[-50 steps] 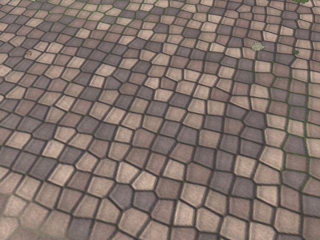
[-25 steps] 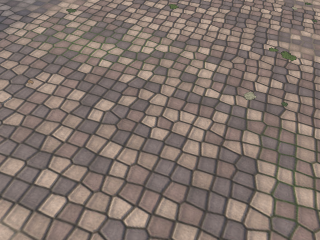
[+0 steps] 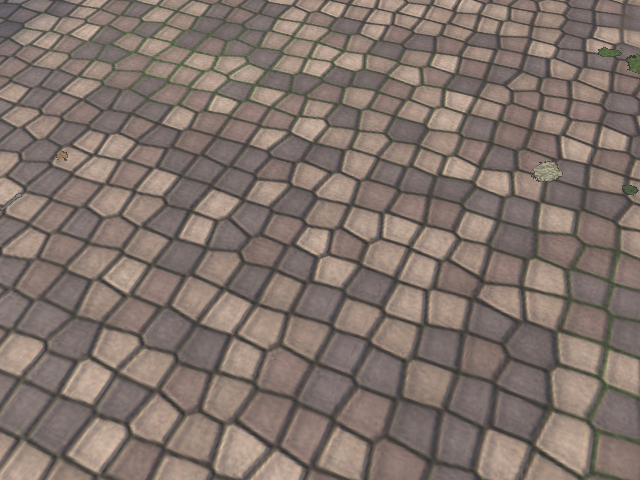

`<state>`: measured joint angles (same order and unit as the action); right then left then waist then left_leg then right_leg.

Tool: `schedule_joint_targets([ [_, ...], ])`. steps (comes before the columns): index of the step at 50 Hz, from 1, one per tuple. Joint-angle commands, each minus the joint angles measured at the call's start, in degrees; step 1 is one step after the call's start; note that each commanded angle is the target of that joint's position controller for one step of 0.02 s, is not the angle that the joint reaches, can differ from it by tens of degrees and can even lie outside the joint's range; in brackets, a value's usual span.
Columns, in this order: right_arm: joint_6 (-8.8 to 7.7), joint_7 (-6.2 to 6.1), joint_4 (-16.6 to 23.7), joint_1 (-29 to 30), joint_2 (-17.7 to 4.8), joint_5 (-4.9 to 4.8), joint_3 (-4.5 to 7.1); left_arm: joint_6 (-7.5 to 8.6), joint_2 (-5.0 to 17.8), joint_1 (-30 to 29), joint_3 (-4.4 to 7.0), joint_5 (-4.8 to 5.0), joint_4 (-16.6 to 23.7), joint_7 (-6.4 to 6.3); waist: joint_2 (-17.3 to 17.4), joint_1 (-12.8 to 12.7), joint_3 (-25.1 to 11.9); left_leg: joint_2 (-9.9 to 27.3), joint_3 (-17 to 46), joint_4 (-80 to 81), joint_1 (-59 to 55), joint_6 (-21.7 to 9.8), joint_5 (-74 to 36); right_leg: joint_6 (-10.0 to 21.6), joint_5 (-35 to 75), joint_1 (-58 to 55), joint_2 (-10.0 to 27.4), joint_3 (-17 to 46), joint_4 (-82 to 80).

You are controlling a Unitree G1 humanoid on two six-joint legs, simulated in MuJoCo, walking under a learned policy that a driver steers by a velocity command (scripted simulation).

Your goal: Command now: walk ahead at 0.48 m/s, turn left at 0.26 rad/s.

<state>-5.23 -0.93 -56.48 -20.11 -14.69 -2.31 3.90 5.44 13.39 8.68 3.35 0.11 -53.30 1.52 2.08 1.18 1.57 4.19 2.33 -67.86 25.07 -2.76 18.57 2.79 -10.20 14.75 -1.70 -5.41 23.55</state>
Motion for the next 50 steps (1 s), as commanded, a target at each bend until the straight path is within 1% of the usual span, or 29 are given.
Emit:
schedule_joint_targets([
  [1, 0.79, -0.14, 2.84, -1.84, -1.86, 0.03, 1.18, 1.18, 4.13, 2.16, 0.71, -0.73, 0.49, -0.14, -7.7, -0.41, -1.0, 4.75, 3.85, 0.17, 10.38, -0.89, -5.43, 7.35, 6.67, -7.62, 15.3, 12.14, -15.17],
  [4, 1.84, -0.03, 5.16, 2.46, -2.08, 0.39, 1.5, 1.54, 6.18, 3.61, 1.09, -1.2, -0.73, -1.02, -5.47, -0.01, 1.9, 4.08, 5.08, 5.18, 15.35, 0.13, -11.04, 8.04, 12.85, -6.32, 15.62, 7.26, -17.06],
  [7, 1.45, 0.92, 7.51, 7.92, -2.08, 0.88, 1.29, 1.51, 6.98, 3.71, 1.03, -1.31, -0.72, -1.79, -4.8, -0.65, 3.24, 2.67, 3.62, 16.96, 15.43, 0.39, -20.66, 6.68, 16.16, -6.4, 13.96, 1.67, -17.98],
  [10, 1.3, 2.24, 10.38, 15.23, -0.89, 1.19, 0.31, 1.22, 8.28, 6.76, 1.17, -0.68, -1.31, -2.57, -3.33, -3.16, 4.66, 1.88, -1.06, 25.68, 14.09, -0.09, -25.37, 5.72, 17.94, -8.83, 14.28, -2.02, -18.93],
  [14, 1.36, 4.01, 14.77, 21.6, -0.66, 0.96, -0.25, -0.64, 9.63, 11.36, 1.61, 0.14, -2.55, -3.01, -2.86, -4.65, 5.31, 0.37, -4.23, 31.6, 17.69, -1.74, -20.58, 5.04, 27.87, -20.56, 17.17, -4.71, -13.56],
  [17, 1.75, 5.07, 16.54, 19.03, -3.72, 0.77, 1.04, -2.18, 12.19, 9.97, 2.31, 0.25, -1.14, -3.71, -6.76, -1.17, 0.42, -4.63, -9.21, 31.63, 8.68, -4.46, -11.81, 3.53, 54.47, -24.29, 17.89, -7.03, -2.43],
  [18, 1.96, 5.13, 15.89, 13.88, -5.82, 0.6, 2.07, -2.72, 12.99, 9.23, 2.52, 0.12, -0.58, -3.95, -8.02, 1.92, -2.7, -6.65, -10.03, 31.4, 1.73, -5.85, -9.12, 3.04, 60.32, -23.43, 17.69, -7.3, 5.6],
  [19, 2.04, 4.66, 14.04, 5.18, -9.04, 0.47, 3.78, -2.99, 13.2, 7.94, 2.5, 0.33, 0.12, -4.06, -7.48, 6.67, -7.14, -8.51, -9.37, 35.31, -11.23, -8.0, -11.47, 1.7, 57.9, -18.38, 16.07, -7.93, 17.41],
  [20, 2.67, 3.23, 12.34, -3.46, -13.78, 0.71, 5.61, -2.42, 12.11, 8.16, 1.94, -0.19, 1.43, -3.98, -1.51, 9.85, -12.63, -1.84, 2.84, 37.63, -28.84, -11.32, -10.22, -0.58, 39.15, -4.4, 13.17, -8.0, 35.06],
  [21, 2.49, 2.7, 13.99, -1.22, -17.94, 0.45, 6.12, -0.31, 3.09, 12.8, -0.75, -0.86, 4.27, -2.49, 13.25, 2.96, -18.45, 13.97, 37.88, 44.4, -48.71, -23.86, -4.44, -4.5, -17.8, 22.31, -1.24, -2.16, 58.61],
  [22, 2.19, 2.6, 14.06, -3.46, -13.38, 1.55, 4.48, 2.83, 7.99, 7.23, 0.13, 1.08, 5.73, -1.22, 6.44, 6.26, -23.28, 15.16, 44.84, 50.58, -50.9, -23.42, -2.98, -2.53, -20.85, 28.67, -0.33, 11.54, 62.42],
  [23, 1.59, 2.42, 14.17, -1.45, -10.34, 2.08, 3.71, 4.0, 9.78, 2.01, 0.6, 3.02, 7.69, -0.74, 3.82, 6.23, -16.0, 13.01, 35.27, 50.71, -45.49, -19.95, -6.33, -0.77, -17.07, 31.64, 2.87, 12.03, 59.78],
  [24, 0.91, 2.69, 14.7, 2.87, -8.67, 1.75, 3.22, 4.29, 8.99, 1.26, 0.45, 2.5, 7.89, -1.0, -2.98, 2.77, -9.33, 10.31, 27.74, 51.32, -35.13, -17.73, -12.87, -0.49, -13.18, 29.71, 5.58, 11.58, 52.87],
  [25, 0.6, 2.62, 15.52, 6.48, -6.74, 1.59, 2.59, 3.73, 9.55, 1.38, 1.06, 1.1, 7.2, -1.51, -4.48, 0.61, -6.9, 8.09, 22.45, 51.96, -27.72, -15.89, -17.71, -0.98, -11.52, 25.74, 7.57, 11.12, 47.03],
  [26, 0.56, 2.38, 16.42, 8.5, -6.32, 2.04, 2.24, 2.82, 9.65, 2.65, 1.38, 0.52, 7.07, -1.55, -3.48, -1.25, -5.13, 6.7, 20.11, 53.31, -21.72, -15.6, -20.46, -1.69, -10.47, 21.81, 8.45, 11.12, 44.71],
  [28, 0.51, 1.89, 16.77, 8.77, -7.46, 1.69, 2.38, 1.31, 8.58, 3.51, 1.45, -0.45, 7.79, -1.64, -2.7, -2.85, -3.64, 5.55, 17.9, 55.24, -15.23, -15.74, -23.01, -3.84, -9.13, 19.02, 8.73, 10.0, 39.21],
  [31, 0.64, 0.68, 16.71, 6.59, -10.14, 1.54, 3.16, 0.49, 6.88, -2.47, 0.79, -1.15, 10.22, -2.08, -1.04, -1.45, -1.61, 2.87, 13.26, 56.25, -9.8, -14.52, -23.01, -6.48, 0.37, 18.79, 7.44, 8.31, 27.05],
  [34, 1.23, 0.26, 16.44, 4.29, -10.4, 1.21, 3.3, 0.76, 5.71, -8.85, 0.15, -0.76, 12.14, -1.72, 1.32, 1.44, -1.04, -0.3, 10.75, 54.9, -7.32, -11.04, -16.5, -6.64, 12.96, 14.34, 4.3, 7.52, 13.25],
  [37, 1.62, 0.35, 15.54, 1.36, -10.15, 0.92, 3.26, 1.18, 7.01, -12.34, 0.4, 0.24, 14.0, -1.2, 2.94, 3.0, -1.44, 1.05, 14.17, 52.24, -9.79, -9.72, -12.19, -6.11, 15.29, 12.36, 2.7, 8.53, 7.99],
  [40, 2.1, 0.01, 15.63, 0.55, -9.5, 0.98, 3.1, 2.1, 9.5, -11.84, 1.28, 0.51, 14.61, -0.5, 4.52, 1.92, -2.21, 3.23, 19.84, 46.72, -15.34, -8.83, -10.16, -4.36, 9.03, 10.91, 2.2, 9.9, 4.62],
  [42, 2.42, -0.21, 16.2, 1.65, -8.27, 1.29, 2.61, 2.82, 10.71, -5.23, 2.15, 0.38, 12.81, -0.41, 5.94, -1.95, -4.07, 2.12, 20.32, 41.21, -16.1, -7.12, -13.11, -2.05, 6.92, 3.13, 1.88, 8.22, 1.65],
  [43, 2.2, -0.08, 16.65, 1.48, -5.37, 1.65, 1.55, 3.21, 12.7, 1.43, 2.94, -0.64, 11.57, -0.63, 4.4, -4.82, -9.27, -0.64, 17.19, 31.72, -13.45, -5.14, -14.66, 0.73, 6.3, -7.65, 6.18, 11.36, 2.55],
  [44, 1.78, -0.03, 17.38, -2.95, -2.2, 1.51, 0.55, 3.19, 16.65, 9.51, 3.85, -1.74, 10.63, -0.89, -5.73, -5.41, -17.2, -6.91, 10.4, 13.63, 0.63, -1.25, -4.24, 7.24, 1.04, -26.61, 17.75, 27.74, 2.02],
  [45, 1.35, -0.1, 17.58, -8.18, -2.84, 0.1, 0.18, 2.25, 17.76, 14.21, 4.55, -0.69, 7.67, -0.24, -22.15, -4.21, -20.26, -9.45, 6.85, -0.81, 15.25, 0.97, 15.57, 13.49, -14.51, -34.48, 25.72, 51.14, -5.54],
  [46, 1.33, -0.12, 16.78, -5.5, -8.18, -0.39, 1.21, 2.0, 12.54, 11.68, 3.15, 0.48, 8.88, -0.04, -14.12, -5.43, -13.23, -6.27, 9.36, -6.47, 20.75, 1.21, 12.64, 12.0, -24.33, -30.11, 24.11, 49.64, -7.82],
  [47, 1.48, -0.07, 17.76, 0.5, -9.46, 0.18, 1.47, 1.44, 10.09, 8.69, 2.4, 0.34, 9.52, -0.17, -9.04, -5.95, -7.05, -4.23, 7.41, -7.4, 21.59, 1.13, 7.95, 9.81, -21.11, -23.3, 21.72, 40.5, -7.84],
  [48, 1.36, -0.06, 18.74, 4.09, -8.82, 1.15, 1.37, 1.08, 9.27, 5.98, 1.94, -0.43, 9.81, -0.16, -5.78, -4.99, -3.47, -2.6, 6.09, -4.99, 20.03, 0.92, 4.35, 9.13, -14.2, -16.33, 19.33, 34.34, -8.87],
  [49, 1.27, 0.09, 19.21, 5.48, -8.09, 1.72, 1.49, 0.99, 7.93, 4.38, 1.42, -0.81, 9.67, -0.22, -5.81, -3.67, -1.78, -0.83, 5.99, -1.55, 18.1, 0.66, 1.79, 8.92, -8.09, -12.03, 17.37, 29.95, -9.92],
  [50, 1.29, 0.37, 19.28, 4.88, -7.05, 1.55, 1.37, 1.06, 7.4, 3.78, 1.13, -1.05, 9.45, -0.29, -7.18, -2.41, -1.51, 0.39, 5.31, 0.95, 15.23, 0.55, 0.44, 8.62, -3.88, -9.08, 15.78, 26.59, -11.01],
])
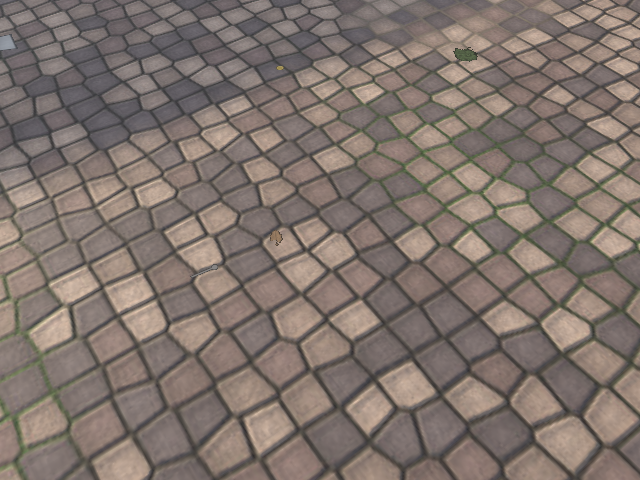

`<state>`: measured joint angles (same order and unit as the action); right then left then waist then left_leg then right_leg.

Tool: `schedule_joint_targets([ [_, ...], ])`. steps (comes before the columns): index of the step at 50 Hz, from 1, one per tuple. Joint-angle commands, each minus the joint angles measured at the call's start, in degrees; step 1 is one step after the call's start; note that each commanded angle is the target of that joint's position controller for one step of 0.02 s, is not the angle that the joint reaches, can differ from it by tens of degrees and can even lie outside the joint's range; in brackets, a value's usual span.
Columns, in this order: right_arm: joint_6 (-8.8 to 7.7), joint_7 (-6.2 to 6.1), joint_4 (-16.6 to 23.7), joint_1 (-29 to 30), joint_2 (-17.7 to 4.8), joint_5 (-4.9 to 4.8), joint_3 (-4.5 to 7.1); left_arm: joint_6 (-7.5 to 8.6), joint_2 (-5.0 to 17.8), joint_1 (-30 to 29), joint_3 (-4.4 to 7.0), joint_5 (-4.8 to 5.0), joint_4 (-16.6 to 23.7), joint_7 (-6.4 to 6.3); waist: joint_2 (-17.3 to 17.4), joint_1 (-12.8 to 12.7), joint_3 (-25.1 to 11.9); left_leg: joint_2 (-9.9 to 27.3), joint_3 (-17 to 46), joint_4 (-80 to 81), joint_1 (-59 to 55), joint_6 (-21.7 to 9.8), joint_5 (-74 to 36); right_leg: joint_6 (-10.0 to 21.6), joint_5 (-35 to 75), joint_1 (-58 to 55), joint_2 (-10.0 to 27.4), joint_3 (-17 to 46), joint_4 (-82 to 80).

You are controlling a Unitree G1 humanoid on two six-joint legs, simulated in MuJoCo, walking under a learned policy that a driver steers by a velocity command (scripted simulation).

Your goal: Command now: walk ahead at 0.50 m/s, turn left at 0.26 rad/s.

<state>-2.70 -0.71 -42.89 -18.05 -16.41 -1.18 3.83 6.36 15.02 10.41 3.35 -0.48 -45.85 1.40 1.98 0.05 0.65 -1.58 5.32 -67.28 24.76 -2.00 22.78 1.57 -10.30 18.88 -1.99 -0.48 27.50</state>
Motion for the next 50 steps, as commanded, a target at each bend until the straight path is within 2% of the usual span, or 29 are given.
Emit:
schedule_joint_targets([
  [1, -1.17, 0.35, 5.54, 2.17, -4.3, 0.28, 1.21, 0.26, 5.52, 2.27, 1.05, -0.16, 1.58, -0.17, -7.96, -0.75, -0.95, 6.72, 1.23, 2.6, 14.16, -0.04, -4.26, 10.16, -0.78, -12.16, 15.16, 19.34, -15.93],
  [4, -1.23, 0.51, 7.11, 5.52, -2.29, 0.81, 0.28, 0.47, 8.09, 4.13, 1.69, 0.75, 0.26, -0.47, -6.95, -1.14, -0.4, 7.87, -1.26, 11.56, 14.87, 1.22, -8.19, 11.77, 7.51, -11.66, 15.24, 14.37, -18.38],
  [7, -1.74, 1.0, 8.38, 10.64, -0.94, 0.73, -0.63, -0.14, 9.78, 5.63, 2.04, 1.24, -0.55, -0.77, -6.36, -2.77, 0.0, 7.46, -3.11, 23.23, 12.07, 1.79, -16.96, 10.66, 10.84, -11.34, 13.71, 8.97, -19.19],
  [9, -1.93, 1.43, 9.04, 13.9, -0.98, 0.35, -0.8, -0.57, 10.44, 7.39, 2.05, 1.66, -1.28, -0.78, -6.53, -4.03, 0.58, 6.17, -4.49, 29.17, 9.17, 2.05, -21.38, 9.77, 11.23, -11.22, 12.97, 6.61, -18.88],
  [13, -2.2, 2.36, 11.07, 18.88, -2.12, -0.23, -0.61, -1.64, 11.22, 11.1, 2.06, 2.18, -3.18, -0.77, -7.08, -5.04, 2.02, 4.75, -5.05, 35.12, 7.79, 0.7, -20.63, 8.67, 11.89, -15.86, 15.68, 7.18, -16.78],
  [15, -2.4, 2.69, 11.21, 17.79, -3.49, -0.16, -0.11, -2.31, 12.19, 10.96, 2.29, 2.28, -3.66, -0.98, -7.64, -3.2, 1.42, 3.76, -5.66, 37.66, 4.18, -0.94, -17.78, 7.58, 16.88, -18.08, 16.8, 7.1, -13.78],
  [16, -2.44, 2.6, 10.19, 13.94, -4.69, 0.13, 0.59, -2.58, 12.6, 10.01, 2.32, 2.4, -3.6, -1.12, -7.39, -0.4, -0.69, 2.39, -6.94, 39.86, -2.24, -2.12, -18.0, 6.53, 24.65, -17.86, 15.76, 5.41, -9.06],
  [17, -2.31, 2.21, 7.81, 6.52, -7.08, 0.52, 1.93, -2.7, 11.56, 10.23, 1.88, 2.24, -3.56, -1.23, -6.14, 3.08, -5.49, 1.38, -7.71, 40.74, -13.45, -3.73, -18.42, 5.14, 30.96, -15.59, 13.1, 2.83, 0.12],
  [18, -2.15, 1.57, 6.23, -2.92, -10.99, 1.57, 3.12, -2.5, 8.95, 9.48, 0.68, 0.87, -2.01, -1.42, -1.76, 7.06, -13.11, 9.96, 1.21, 38.5, -29.22, -7.17, -24.87, 2.39, 22.08, -6.01, 9.9, 0.28, 15.88],
  [19, -1.62, 1.35, 5.95, -5.28, -16.12, 2.67, 3.81, -1.4, 2.78, 14.93, -1.29, 0.11, -0.54, -1.39, 13.46, 4.13, -19.4, 24.36, 25.71, 42.46, -45.63, -16.22, -28.02, -2.01, -12.82, 15.44, 0.26, -1.61, 36.8],
  [20, -1.43, 1.56, 5.83, -6.06, -11.51, 1.91, 2.7, -0.56, 7.41, 14.42, -0.33, 0.98, -1.78, -1.16, 11.58, 5.59, -22.27, 25.62, 32.13, 45.32, -45.04, -18.17, -33.17, -2.43, -24.55, 20.02, 0.88, 5.72, 45.18],
  [21, -1.5, 1.66, 6.12, -2.03, -9.06, 1.64, 1.66, -0.45, 10.14, 11.08, 0.5, 2.05, -0.9, -1.02, 7.99, 4.71, -14.57, 23.59, 22.14, 44.31, -38.79, -16.48, -42.46, -2.53, -22.37, 22.72, 3.47, 5.58, 47.59],
  [22, -1.6, 1.86, 6.25, 1.21, -6.99, 1.49, 1.0, -0.71, 9.58, 8.2, 0.36, 1.78, -0.64, -1.14, 3.77, 3.31, -10.85, 20.21, 14.46, 44.21, -32.36, -14.62, -49.06, -2.7, -19.23, 21.65, 5.69, 4.31, 45.21],
  [23, -1.64, 2.11, 6.15, 4.37, -5.7, 1.45, 0.66, -1.23, 8.94, 6.72, 0.47, 1.03, -0.43, -1.39, 1.48, 1.56, -7.8, 17.83, 10.43, 45.69, -26.33, -13.2, -50.34, -3.01, -16.62, 20.16, 7.13, 3.69, 41.08],
  [24, -1.77, 2.2, 6.1, 6.51, -4.79, 1.53, 0.37, -2.12, 8.42, 6.91, 0.62, 0.84, -0.53, -1.55, 1.95, -0.32, -6.71, 16.3, 7.79, 47.69, -21.25, -12.29, -50.71, -3.23, -14.87, 16.28, 8.25, 3.79, 37.87],
  [27, -2.48, 1.99, 4.62, 9.44, -5.05, 2.23, 0.45, -4.14, 4.71, 8.72, -0.19, 0.48, -1.13, -1.96, 3.06, -3.48, -6.52, 14.57, 2.0, 50.72, -12.33, -12.71, -55.0, -4.59, -9.29, 7.4, 7.51, 2.86, 28.35],
  [29, -2.21, 1.4, 3.7, 10.72, -6.1, 2.19, 0.7, -4.37, 3.78, 6.29, -0.71, -0.04, -0.7, -2.03, 3.65, -3.33, -6.61, 13.01, -1.49, 51.13, -10.06, -11.82, -54.27, -4.57, -3.4, 3.74, 6.93, 2.13, 19.79],
  [31, -1.66, 0.98, 2.1, 9.11, -6.8, 2.09, 0.82, -4.52, 4.31, 3.32, -0.72, -0.02, -0.31, -1.89, 3.91, -1.9, -7.27, 12.67, -2.29, 51.31, -10.92, -11.13, -51.68, -4.38, 2.66, 1.72, 6.02, 1.72, 14.57],
  [34, -0.99, 0.97, -0.3, 7.61, -6.7, 1.84, 0.53, -4.94, 5.51, -0.32, -0.37, 0.1, 0.51, -1.8, 3.24, -0.73, -6.3, 13.49, -0.91, 50.6, -12.21, -10.49, -43.65, -3.45, 3.88, 0.25, 5.53, 2.35, 9.38],
  [36, -0.55, 0.95, -1.31, 8.44, -6.21, 1.27, 0.2, -4.95, 5.78, -0.8, -0.08, -0.26, 0.62, -1.73, 2.79, -1.65, -5.39, 12.95, -0.17, 48.41, -11.82, -9.13, -35.38, -2.01, 5.47, -3.02, 4.88, 1.83, 3.32],
  [37, -0.42, 0.91, -1.92, 8.0, -5.22, 0.93, -0.17, -4.86, 6.14, -0.44, 0.12, -0.65, 0.36, -1.77, 2.02, -2.15, -5.16, 11.19, -0.23, 46.57, -11.3, -7.24, -29.53, -0.97, 9.84, -6.31, 4.64, 1.76, -1.68],
  [38, -0.55, 0.84, -2.67, 5.51, -3.67, 1.53, -0.72, -4.75, 8.26, -0.7, 0.56, -1.06, 0.65, -2.08, -0.94, -1.21, -5.52, 8.5, -0.98, 44.23, -10.2, -4.34, -22.61, 0.18, 21.73, -10.51, 7.93, 5.19, -3.9],
  [39, -0.86, 0.88, -3.59, 0.45, -3.16, 2.83, -0.87, -5.0, 11.57, -1.68, 1.19, -1.0, 1.38, -2.63, -6.67, 2.32, -7.14, 4.46, -3.11, 41.5, -7.37, -1.7, -12.06, 2.71, 30.8, -15.51, 12.53, 8.7, -1.44],
  [40, -0.62, 0.48, -4.68, -2.54, -1.45, 2.77, -1.33, -5.56, 9.08, -3.66, 0.64, -0.59, 1.17, -2.74, -11.37, 3.96, -8.09, 2.51, -5.1, 41.92, -6.92, 0.3, -4.55, 6.18, 25.06, -14.71, 13.98, 10.47, -1.45],
  [41, 0.06, -0.01, -4.7, 0.15, -2.51, 2.62, -1.39, -5.89, 6.13, -5.51, 0.12, 0.07, 1.44, -2.28, -10.3, 2.54, -6.24, 2.64, -5.55, 42.9, -9.05, 1.21, -5.47, 5.74, 15.85, -10.69, 11.98, 9.97, -2.52],
  [42, 0.91, -0.38, -4.63, 2.5, -3.8, 2.23, -1.03, -6.02, 4.95, -6.29, -0.18, 0.1, 1.42, -1.93, -8.67, 1.6, -4.48, 2.72, -5.66, 42.98, -9.36, 1.22, -6.64, 4.12, 11.1, -8.44, 9.97, 8.58, -2.75],
  [43, 1.67, -0.64, -4.84, 3.47, -4.41, 1.94, -0.82, -5.88, 5.05, -6.34, -0.26, -0.02, 1.23, -1.64, -7.57, 1.07, -3.41, 2.95, -5.32, 42.83, -9.52, 0.87, -7.99, 3.02, 10.52, -7.54, 8.68, 7.39, -2.32],
  [45, 2.45, -0.78, -5.14, 3.44, -4.52, 2.09, -0.76, -5.31, 6.06, -5.59, 0.0, 0.0, 0.14, -1.4, -6.62, 1.0, -3.52, 3.61, -4.69, 42.98, -10.97, 0.6, -11.11, 2.25, 12.9, -7.61, 7.86, 6.48, -1.39],
  [50, 2.37, -1.02, -7.41, 3.66, -4.09, 1.6, -0.6, -5.07, 5.66, -5.5, 0.01, 0.24, -2.24, -1.82, -3.91, 0.51, -5.22, 4.22, -4.53, 42.01, -13.4, 0.94, -18.1, 2.75, 21.23, -10.31, 7.14, 5.32, 1.11],
])
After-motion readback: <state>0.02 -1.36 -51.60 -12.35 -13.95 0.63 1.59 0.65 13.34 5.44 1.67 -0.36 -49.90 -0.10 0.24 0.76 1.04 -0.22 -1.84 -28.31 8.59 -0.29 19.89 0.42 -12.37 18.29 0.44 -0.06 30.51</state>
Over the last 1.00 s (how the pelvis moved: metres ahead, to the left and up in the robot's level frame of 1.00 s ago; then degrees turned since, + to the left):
0.57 0.08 -0.01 31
